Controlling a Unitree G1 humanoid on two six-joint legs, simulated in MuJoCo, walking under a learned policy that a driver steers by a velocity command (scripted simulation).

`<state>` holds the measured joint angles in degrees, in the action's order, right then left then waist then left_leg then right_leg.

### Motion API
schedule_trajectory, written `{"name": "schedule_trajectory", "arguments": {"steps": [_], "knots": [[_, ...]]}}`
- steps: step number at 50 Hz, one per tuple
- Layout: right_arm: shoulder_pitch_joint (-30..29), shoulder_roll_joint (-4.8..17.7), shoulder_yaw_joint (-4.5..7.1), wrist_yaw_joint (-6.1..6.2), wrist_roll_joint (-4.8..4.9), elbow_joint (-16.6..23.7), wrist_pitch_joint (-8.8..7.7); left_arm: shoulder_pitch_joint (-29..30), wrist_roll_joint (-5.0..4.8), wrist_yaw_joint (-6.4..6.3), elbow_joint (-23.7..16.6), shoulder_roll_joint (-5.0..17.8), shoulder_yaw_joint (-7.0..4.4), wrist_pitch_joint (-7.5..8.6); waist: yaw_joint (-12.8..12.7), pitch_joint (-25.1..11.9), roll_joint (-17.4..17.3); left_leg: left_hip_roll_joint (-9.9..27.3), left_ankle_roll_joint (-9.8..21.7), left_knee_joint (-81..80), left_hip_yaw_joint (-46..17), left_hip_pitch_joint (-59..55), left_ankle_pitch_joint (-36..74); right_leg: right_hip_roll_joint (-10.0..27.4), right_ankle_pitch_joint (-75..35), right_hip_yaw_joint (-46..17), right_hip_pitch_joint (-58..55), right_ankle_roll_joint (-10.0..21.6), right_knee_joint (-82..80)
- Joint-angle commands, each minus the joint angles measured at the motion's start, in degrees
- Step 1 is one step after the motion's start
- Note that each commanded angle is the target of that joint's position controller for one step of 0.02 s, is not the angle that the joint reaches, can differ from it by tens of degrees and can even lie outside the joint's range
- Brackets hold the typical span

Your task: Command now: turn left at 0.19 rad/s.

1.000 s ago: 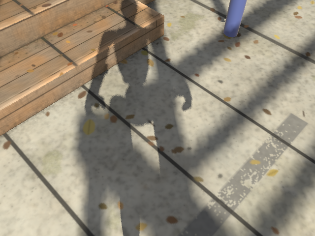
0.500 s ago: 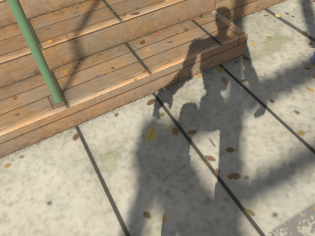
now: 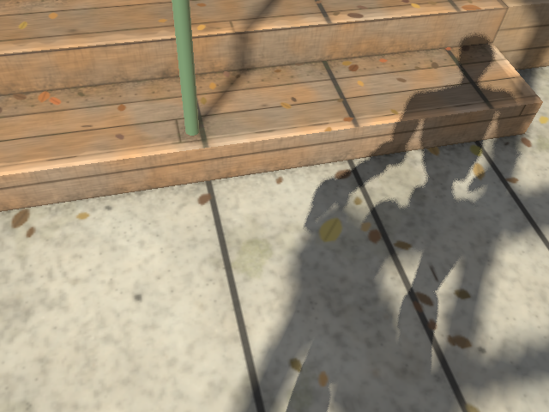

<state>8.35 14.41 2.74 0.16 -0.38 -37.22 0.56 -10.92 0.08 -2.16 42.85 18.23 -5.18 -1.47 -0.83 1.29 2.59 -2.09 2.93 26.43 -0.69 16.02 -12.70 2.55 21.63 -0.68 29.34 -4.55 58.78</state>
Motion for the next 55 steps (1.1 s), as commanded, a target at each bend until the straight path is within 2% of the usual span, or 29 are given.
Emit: {"name": "schedule_trajectory", "arguments": {"steps": [1,5,7,8,9,10,11,12,13,14,17,25,37,49,50,51,52,53,54,55], "knots": [[-2.5,7.2,1.76,0.69,-0.09,2.9,-0.91,0.8,0.02,0.11,-3.7,1.9,0.14,0.61,0.5,-7.2,-10.2,13.1,10.1,-6.2,-9.7,-6.4,21.6,1.3,-2.5,-1.5,-3.0,-0.1,-8.5],[-1.1,8.3,1.83,0.43,-0.25,1.1,-0.47,1.8,-0.23,0.47,-4.0,2.6,0.37,0.84,2.2,-4.9,-10.4,14.0,11.3,-6.6,-13.3,-4.1,11.8,0.5,-0.7,-1.0,-8.8,0.6,-19.3],[-2.0,7.3,1.28,0.28,0.20,0.3,-0.43,0.3,-0.24,0.69,-3.2,2.0,0.57,1.23,1.0,-4.0,-9.5,13.1,10.3,-5.2,-13.9,-2.5,9.2,-0.2,-4.5,-0.5,-13.2,1.5,-27.4],[-2.4,6.4,0.81,0.27,0.58,-0.2,-0.47,-1.4,0.08,0.94,-2.5,1.2,0.85,1.59,-0.5,-3.8,-8.4,11.9,8.7,-4.1,-13.2,-0.8,8.0,-0.7,-11.1,0.2,-17.9,2.4,-35.1],[-0.6,5.2,0.35,0.21,0.38,-1.1,-0.85,-2.2,0.89,1.07,-2.2,1.9,0.96,1.90,-0.5,-4.7,-6.5,10.2,6.0,-3.0,-12.6,1.0,5.8,0.6,-17.6,-1.8,-22.9,3.2,-37.9],[1.0,4.4,0.22,0.07,-0.50,-1.5,-1.40,-2.2,1.49,0.99,-2.4,5.0,0.48,2.13,1.1,-5.6,-2.3,6.8,2.8,-1.1,-9.5,3.0,1.3,4.9,-26.0,-6.0,-25.5,4.4,-35.9],[2.3,4.5,0.59,-0.04,-0.62,-1.8,-1.53,-0.5,1.15,1.23,-1.4,6.1,0.00,2.38,3.9,-4.3,5.1,2.9,0.4,-1.5,-4.6,-0.2,-4.0,4.6,-18.1,-6.0,-18.5,5.8,-34.6],[0.1,5.7,0.69,0.01,-1.04,-2.2,-1.32,1.6,0.96,1.58,-2.6,2.2,0.95,2.84,2.1,-3.0,4.1,2.8,-1.0,-0.2,-4.4,-2.4,-3.4,3.4,-12.6,-5.5,-15.6,5.9,-35.9],[-0.7,5.7,0.90,0.11,-0.67,-2.4,-1.10,2.1,1.21,1.67,-2.5,1.2,1.36,3.19,1.7,-1.9,3.4,2.7,-0.9,0.5,-4.3,-2.1,-2.6,2.8,-10.9,-4.9,-14.7,5.0,-36.1],[-0.6,5.3,0.89,0.43,-0.51,-2.9,-0.86,2.2,1.33,1.71,-2.5,1.8,1.27,3.54,1.5,-1.8,2.3,3.0,-0.4,0.8,-4.5,-2.0,-1.2,2.2,-11.1,-4.5,-15.0,4.4,-35.9],[0.3,4.8,1.10,0.72,-0.20,-3.7,-0.48,0.1,0.88,1.37,-1.5,1.3,1.54,4.33,1.0,-1.6,0.6,3.5,0.4,0.9,-5.1,-1.4,2.6,1.8,-13.7,-3.8,-16.3,3.8,-34.9],[2.8,4.1,1.64,1.43,0.19,-7.6,-0.26,0.2,0.57,1.22,-0.1,0.6,1.94,4.40,1.2,-1.4,-2.7,3.7,-0.9,1.3,-4.9,-3.2,5.9,1.1,-15.6,-3.5,-17.0,4.7,-34.9],[4.4,4.5,2.30,2.61,0.52,-13.9,0.01,-0.3,0.28,1.48,5.0,-0.2,2.11,4.29,1.5,-0.6,-2.6,4.1,-1.9,0.7,-4.6,-6.0,9.2,0.2,-18.2,-2.8,-18.0,5.4,-36.5],[5.0,4.0,2.25,3.10,0.65,-20.0,-0.15,-1.4,0.11,1.18,10.3,-0.1,2.31,3.90,1.5,0.3,-2.4,4.0,-2.6,-0.6,-3.6,-6.5,9.2,-0.2,-18.8,-2.9,-18.7,5.9,-38.0],[6.1,3.4,2.13,3.11,0.68,-21.0,-0.11,-2.4,0.08,1.08,11.1,-0.3,2.35,3.76,1.6,-0.9,-1.8,3.1,-2.5,-0.4,-2.5,-6.8,4.2,-0.6,-12.4,-2.8,-19.3,6.2,-38.6],[6.5,3.3,2.20,3.14,1.02,-21.6,-0.10,-2.8,-0.30,0.87,11.5,0.6,2.01,3.49,1.4,0.0,-0.8,1.5,-2.2,1.5,-0.5,-5.0,-4.0,-0.7,-1.7,-3.6,-18.9,7.1,-39.5],[6.1,3.2,2.26,3.11,1.37,-21.6,-0.33,-3.4,-0.72,0.68,11.7,2.2,1.50,3.28,0.8,1.8,1.2,0.0,-1.8,4.8,1.4,-1.2,-11.6,0.8,10.1,-6.6,-18.3,8.9,-41.3],[4.6,2.9,2.18,2.97,1.57,-20.9,-0.97,-5.1,-1.09,0.58,12.0,3.6,1.13,3.34,-0.1,4.1,3.7,-0.3,-1.4,8.9,2.5,4.4,-14.7,5.0,19.4,-12.8,-18.5,11.2,-44.6],[2.8,2.5,2.00,2.63,1.91,-19.9,-2.00,-6.6,-1.48,0.58,12.1,5.2,0.70,3.66,-0.8,6.6,6.0,0.5,-0.7,13.1,3.1,9.3,-14.1,10.4,24.5,-20.3,-19.0,13.9,-48.5],[1.0,2.2,1.81,2.12,2.13,-18.9,-3.05,-7.5,-1.68,0.57,12.4,6.1,0.33,4.21,-1.3,9.1,6.6,2.5,0.1,16.9,1.6,12.1,-13.1,14.6,24.3,-26.2,-17.8,16.4,-51.2]]}}
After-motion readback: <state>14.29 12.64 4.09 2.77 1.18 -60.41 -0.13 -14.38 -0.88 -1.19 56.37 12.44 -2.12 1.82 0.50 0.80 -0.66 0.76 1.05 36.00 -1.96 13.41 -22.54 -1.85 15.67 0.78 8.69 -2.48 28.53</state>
